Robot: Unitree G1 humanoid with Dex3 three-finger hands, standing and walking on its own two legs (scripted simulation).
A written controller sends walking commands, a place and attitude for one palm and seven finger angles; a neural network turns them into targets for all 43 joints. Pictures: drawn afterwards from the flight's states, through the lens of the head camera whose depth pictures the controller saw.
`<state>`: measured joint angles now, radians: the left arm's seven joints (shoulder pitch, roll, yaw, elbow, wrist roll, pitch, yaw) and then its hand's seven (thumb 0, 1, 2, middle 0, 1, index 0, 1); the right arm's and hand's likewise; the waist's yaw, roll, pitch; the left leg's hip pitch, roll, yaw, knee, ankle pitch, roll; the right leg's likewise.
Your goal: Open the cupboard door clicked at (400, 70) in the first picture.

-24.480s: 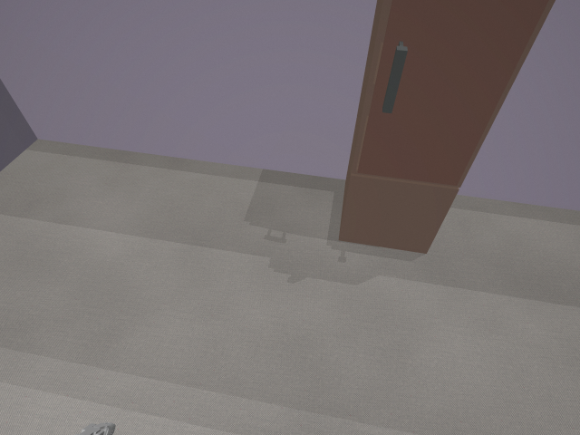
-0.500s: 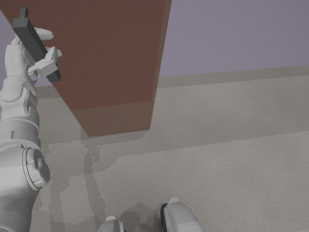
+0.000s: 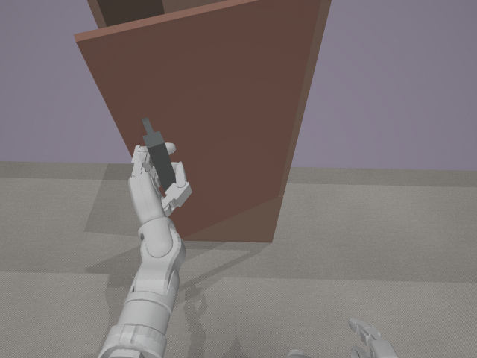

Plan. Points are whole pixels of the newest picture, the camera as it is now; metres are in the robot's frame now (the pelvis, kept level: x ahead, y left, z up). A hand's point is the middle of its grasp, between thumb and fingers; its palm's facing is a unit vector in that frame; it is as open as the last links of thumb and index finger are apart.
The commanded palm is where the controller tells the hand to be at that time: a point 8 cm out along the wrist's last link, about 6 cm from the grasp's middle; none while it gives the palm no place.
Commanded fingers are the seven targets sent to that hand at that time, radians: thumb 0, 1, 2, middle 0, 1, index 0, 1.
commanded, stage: pull the door open along its arc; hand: left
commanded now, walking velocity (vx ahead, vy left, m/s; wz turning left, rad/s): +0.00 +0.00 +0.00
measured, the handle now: (162, 164) +0.43 +0.15 +0.06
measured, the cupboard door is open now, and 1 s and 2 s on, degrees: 27 47 50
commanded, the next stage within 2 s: open thumb and fingers to let go in 0.32 s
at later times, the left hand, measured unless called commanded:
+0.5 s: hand (226, 225) +0.31 +0.03 +0.07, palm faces +0.36 -0.93 -0.06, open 6.7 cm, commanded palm +0.26 +0.08 +0.06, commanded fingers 0.00 0.55 0.75 -0.38 -1.31 -0.38 -1.31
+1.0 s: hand (223, 222) +0.31 +0.04 +0.07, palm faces +0.38 -0.93 -0.01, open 13.3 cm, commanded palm +0.26 +0.09 +0.06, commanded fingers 0.00 -0.50 0.30 -0.23 -0.80 -0.23 -0.80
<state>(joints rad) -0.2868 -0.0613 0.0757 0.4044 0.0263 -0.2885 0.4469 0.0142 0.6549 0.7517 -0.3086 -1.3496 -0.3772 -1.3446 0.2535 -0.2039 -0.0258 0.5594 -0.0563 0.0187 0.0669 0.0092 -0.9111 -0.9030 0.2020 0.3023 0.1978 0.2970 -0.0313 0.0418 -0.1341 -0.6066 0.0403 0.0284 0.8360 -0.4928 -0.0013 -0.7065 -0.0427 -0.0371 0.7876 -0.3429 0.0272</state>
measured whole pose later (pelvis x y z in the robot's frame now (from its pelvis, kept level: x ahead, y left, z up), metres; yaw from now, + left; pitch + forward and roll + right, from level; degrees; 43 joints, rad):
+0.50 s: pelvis +0.00 -0.03 +0.00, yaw +3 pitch +9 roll +0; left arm -0.01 -0.10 -0.26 0.15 0.11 -0.13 0.61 0.02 0.59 0.72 -0.33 -1.31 -0.33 -1.33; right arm 0.15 -0.17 0.00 0.59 -0.07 0.04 0.01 0.01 -0.91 -0.90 0.20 0.30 0.20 0.30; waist -0.01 0.05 -0.10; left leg -0.49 0.05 -0.02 0.82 -0.49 -0.05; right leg -0.59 -0.04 -0.09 0.83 -0.39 -0.02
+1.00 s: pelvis -0.04 -0.04 +0.00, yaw +2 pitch +9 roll +1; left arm -0.20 -0.13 -0.10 0.39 0.07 -0.25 0.57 0.00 -0.37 0.36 -0.32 -1.15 -0.30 -1.15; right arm 0.20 -0.20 -0.01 0.64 -0.08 0.00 -0.02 0.01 -0.91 -0.90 0.20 0.30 0.20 0.30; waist -0.02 0.04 -0.10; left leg -0.54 0.04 -0.01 0.82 -0.43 -0.04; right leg -0.66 -0.05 -0.07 0.83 -0.33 -0.02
